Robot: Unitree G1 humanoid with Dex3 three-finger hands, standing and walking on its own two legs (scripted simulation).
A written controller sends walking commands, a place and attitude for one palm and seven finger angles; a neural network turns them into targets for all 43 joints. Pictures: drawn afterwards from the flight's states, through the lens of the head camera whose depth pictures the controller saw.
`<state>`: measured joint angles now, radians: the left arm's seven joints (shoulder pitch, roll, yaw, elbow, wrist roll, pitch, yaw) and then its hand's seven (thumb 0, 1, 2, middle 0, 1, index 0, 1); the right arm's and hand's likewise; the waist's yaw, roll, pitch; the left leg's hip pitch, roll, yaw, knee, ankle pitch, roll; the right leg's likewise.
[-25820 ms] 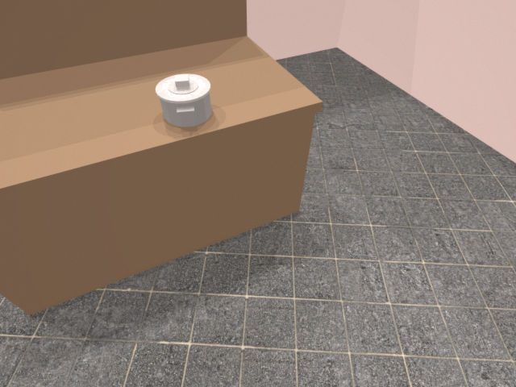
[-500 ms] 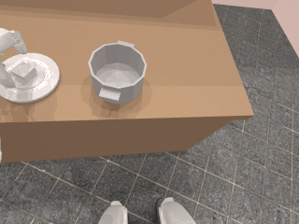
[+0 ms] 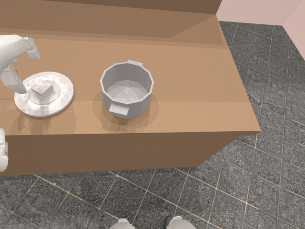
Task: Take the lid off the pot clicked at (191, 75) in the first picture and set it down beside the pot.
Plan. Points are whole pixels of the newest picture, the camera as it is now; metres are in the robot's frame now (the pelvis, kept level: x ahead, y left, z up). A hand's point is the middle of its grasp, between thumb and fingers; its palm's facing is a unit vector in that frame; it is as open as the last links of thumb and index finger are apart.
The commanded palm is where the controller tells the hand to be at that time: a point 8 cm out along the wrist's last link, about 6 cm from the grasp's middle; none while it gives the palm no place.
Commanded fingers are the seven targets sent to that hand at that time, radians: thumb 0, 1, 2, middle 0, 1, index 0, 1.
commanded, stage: raise the empty hand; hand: left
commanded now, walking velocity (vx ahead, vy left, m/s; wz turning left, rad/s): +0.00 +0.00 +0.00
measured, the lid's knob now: (42, 88) +0.53 +0.31 -0.05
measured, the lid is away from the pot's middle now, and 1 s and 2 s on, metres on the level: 0.26 0.26 0.26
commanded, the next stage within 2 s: draw the hand back to the body in 0.36 s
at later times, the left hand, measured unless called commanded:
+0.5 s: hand (9, 59) +0.49 +0.32 +0.11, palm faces -0.44 -0.11 -0.89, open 10.9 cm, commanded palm +0.52 +0.30 +0.16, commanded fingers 0.00 0.12 0.38 -0.27 -1.00 -0.27 -1.00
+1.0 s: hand (11, 69) +0.45 +0.30 +0.12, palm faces -0.23 -0.37 -0.90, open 10.9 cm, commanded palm +0.43 +0.30 +0.17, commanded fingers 0.00 0.12 0.38 -0.27 -1.00 -0.27 -1.00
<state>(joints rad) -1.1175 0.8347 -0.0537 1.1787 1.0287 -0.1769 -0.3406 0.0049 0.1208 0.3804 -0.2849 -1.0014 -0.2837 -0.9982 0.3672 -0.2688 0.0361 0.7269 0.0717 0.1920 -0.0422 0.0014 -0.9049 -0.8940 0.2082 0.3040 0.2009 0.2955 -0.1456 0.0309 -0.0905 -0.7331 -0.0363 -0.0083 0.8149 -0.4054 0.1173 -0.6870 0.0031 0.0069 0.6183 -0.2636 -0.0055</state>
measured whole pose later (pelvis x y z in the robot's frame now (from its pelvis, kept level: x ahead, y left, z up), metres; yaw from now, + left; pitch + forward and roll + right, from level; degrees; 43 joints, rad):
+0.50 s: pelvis +0.02 -0.01 +0.01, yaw +0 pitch +17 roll -5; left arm -1.12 0.86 -0.06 1.17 1.01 -0.18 -0.39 0.00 0.12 0.38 -0.28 -1.00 -0.28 -1.00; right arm 0.38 -0.28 0.03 0.74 0.08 0.17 -0.04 0.00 -0.90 -0.89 0.21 0.30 0.20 0.30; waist -0.13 0.02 -0.08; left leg -0.62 -0.04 0.00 0.72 -0.39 0.11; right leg -0.59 0.00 0.02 0.54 -0.25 0.01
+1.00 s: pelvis +0.03 -0.01 +0.03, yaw +1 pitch +10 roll -4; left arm -0.74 0.73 0.05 0.82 0.65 -0.18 -0.29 0.01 0.12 0.38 -0.29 -1.00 -0.29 -1.00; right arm 0.28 -0.27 0.00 0.64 0.08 0.19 -0.01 0.01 -0.91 -0.89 0.21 0.30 0.20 0.30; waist -0.03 0.05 -0.04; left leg -0.39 -0.06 -0.01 0.55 -0.34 0.11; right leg -0.39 -0.03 -0.01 0.44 -0.22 -0.02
